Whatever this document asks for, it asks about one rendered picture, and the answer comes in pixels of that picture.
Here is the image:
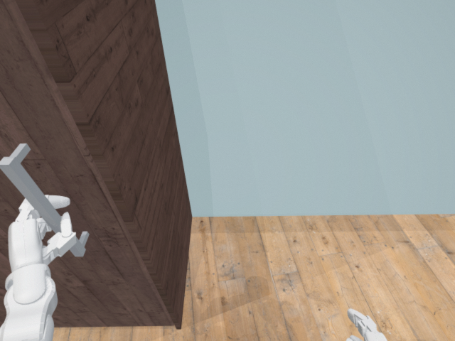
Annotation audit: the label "handle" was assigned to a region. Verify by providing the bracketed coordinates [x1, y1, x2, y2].
[0, 144, 90, 256]

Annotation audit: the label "wardrobe door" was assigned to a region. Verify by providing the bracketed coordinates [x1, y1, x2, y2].
[0, 0, 174, 328]

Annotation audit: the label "left robot hand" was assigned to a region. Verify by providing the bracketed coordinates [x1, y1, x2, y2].
[8, 195, 76, 273]

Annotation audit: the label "right robot hand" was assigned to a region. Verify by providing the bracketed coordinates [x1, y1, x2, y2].
[346, 308, 387, 341]

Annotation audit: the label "left robot forearm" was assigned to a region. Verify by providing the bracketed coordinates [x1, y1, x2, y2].
[0, 264, 58, 341]

